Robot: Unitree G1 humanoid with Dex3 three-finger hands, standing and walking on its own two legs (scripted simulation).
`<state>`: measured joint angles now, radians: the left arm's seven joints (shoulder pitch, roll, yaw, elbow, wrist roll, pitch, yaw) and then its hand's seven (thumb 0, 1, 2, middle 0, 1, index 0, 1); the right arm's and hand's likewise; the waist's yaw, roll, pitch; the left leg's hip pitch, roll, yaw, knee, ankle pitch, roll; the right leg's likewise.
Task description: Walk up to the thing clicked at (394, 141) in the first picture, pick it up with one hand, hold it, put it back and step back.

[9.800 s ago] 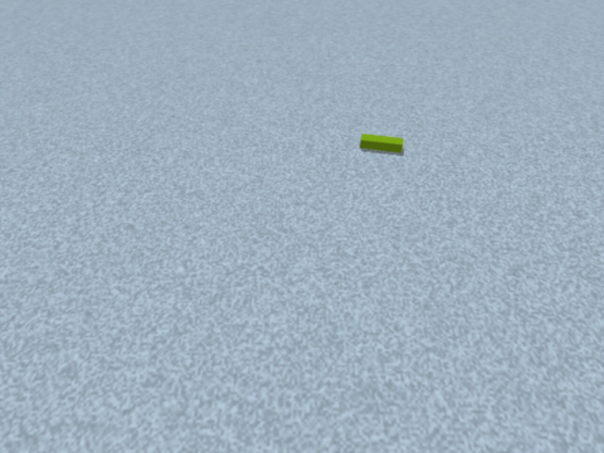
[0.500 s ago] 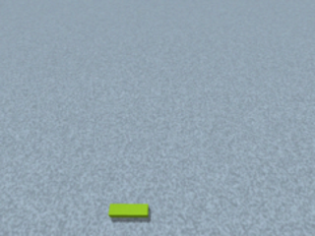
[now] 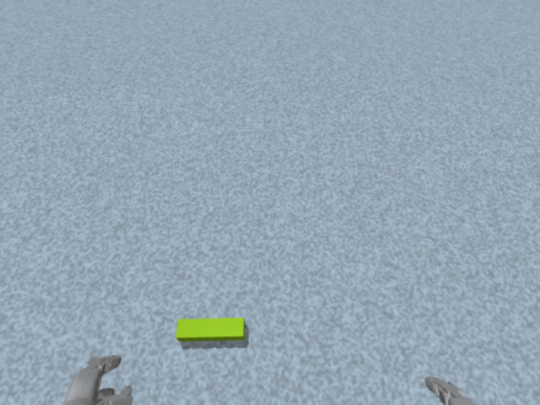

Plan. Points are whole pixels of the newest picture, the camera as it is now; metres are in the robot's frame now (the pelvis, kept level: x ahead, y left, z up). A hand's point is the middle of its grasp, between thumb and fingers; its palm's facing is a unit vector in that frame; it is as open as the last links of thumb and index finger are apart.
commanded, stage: rise first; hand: left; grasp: from above
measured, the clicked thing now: (211, 329) +0.41 +0.21 -0.74
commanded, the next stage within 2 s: none
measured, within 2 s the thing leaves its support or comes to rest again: neither
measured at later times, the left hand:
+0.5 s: hand out of the picture +0.14 +0.26 -0.22, palm faces -0.13 -0.89 -0.44, open 13.9 cm
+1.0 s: hand (148, 393) +0.19 +0.28 -0.36, palm faces -0.41 -0.62 -0.67, open 14.2 cm
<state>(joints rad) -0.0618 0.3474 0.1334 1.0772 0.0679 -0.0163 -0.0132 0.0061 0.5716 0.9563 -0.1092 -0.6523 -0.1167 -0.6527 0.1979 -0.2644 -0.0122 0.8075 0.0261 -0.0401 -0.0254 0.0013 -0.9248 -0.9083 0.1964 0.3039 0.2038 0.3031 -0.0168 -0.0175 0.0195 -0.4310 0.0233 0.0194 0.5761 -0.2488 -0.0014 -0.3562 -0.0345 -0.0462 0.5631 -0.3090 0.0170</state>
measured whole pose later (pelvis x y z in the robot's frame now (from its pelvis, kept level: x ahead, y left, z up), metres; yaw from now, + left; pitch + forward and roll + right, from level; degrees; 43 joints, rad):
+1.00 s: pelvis -0.05 +0.00 -0.21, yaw -2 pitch +30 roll -3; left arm -0.05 0.44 0.14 0.66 0.55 -0.07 0.06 0.00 -0.55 1.00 -0.06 -1.06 -0.06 -1.07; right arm 0.09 -0.28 -0.05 0.61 -0.01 -0.21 0.02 0.00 -0.88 -0.90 0.20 0.30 0.21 0.30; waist -0.02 0.00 -0.19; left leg -1.60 0.06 -0.03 1.68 -0.62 0.00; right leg -1.50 -0.02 -0.04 1.68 -0.71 0.01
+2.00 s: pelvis -0.09 +0.00 -0.42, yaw -9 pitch +32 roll -7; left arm -0.76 0.71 0.13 1.28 1.20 -0.29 0.34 0.00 -0.55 1.01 -0.07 -1.01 -0.07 -1.01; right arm 0.07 -0.26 -0.01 0.79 -0.14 -0.04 0.11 0.00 -0.91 -0.91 0.20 0.30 0.20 0.30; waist -0.12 -0.02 -0.06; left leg -2.29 0.08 -0.13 2.32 -0.61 0.00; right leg -2.16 0.02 -0.09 2.30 -0.71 0.01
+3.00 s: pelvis -0.09 +0.00 -0.44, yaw -11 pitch +31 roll -8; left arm -0.81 0.77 0.16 1.39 1.26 -0.30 0.44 0.00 -0.55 1.01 -0.07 -1.03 -0.08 -1.03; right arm 0.08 -0.26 0.05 0.79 -0.18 -0.05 0.13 0.00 -0.91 -0.91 0.20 0.30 0.20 0.30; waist -0.17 -0.05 -0.02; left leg -2.35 0.08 -0.17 2.43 -0.64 -0.01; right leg -2.21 0.04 -0.12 2.38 -0.72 0.01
